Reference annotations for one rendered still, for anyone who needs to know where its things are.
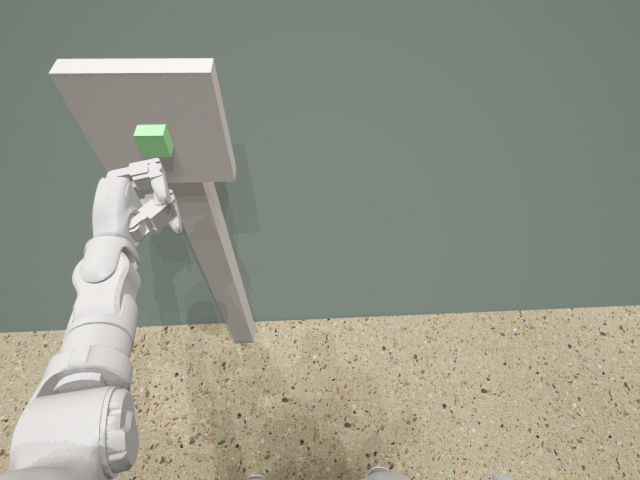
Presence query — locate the right robot shin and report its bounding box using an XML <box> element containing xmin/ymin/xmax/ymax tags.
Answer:
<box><xmin>366</xmin><ymin>467</ymin><xmax>389</xmax><ymax>477</ymax></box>

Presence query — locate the button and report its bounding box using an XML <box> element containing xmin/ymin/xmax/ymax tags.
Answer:
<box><xmin>134</xmin><ymin>125</ymin><xmax>174</xmax><ymax>158</ymax></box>

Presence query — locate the left robot upper arm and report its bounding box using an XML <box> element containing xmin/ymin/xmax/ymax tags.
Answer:
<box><xmin>0</xmin><ymin>385</ymin><xmax>139</xmax><ymax>480</ymax></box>

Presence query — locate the panel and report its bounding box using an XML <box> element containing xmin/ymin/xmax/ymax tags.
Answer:
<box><xmin>48</xmin><ymin>58</ymin><xmax>255</xmax><ymax>344</ymax></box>

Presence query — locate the robot left forearm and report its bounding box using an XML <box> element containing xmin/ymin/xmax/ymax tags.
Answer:
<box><xmin>9</xmin><ymin>236</ymin><xmax>141</xmax><ymax>471</ymax></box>

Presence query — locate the left robot hand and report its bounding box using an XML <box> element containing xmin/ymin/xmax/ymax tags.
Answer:
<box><xmin>92</xmin><ymin>158</ymin><xmax>182</xmax><ymax>250</ymax></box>

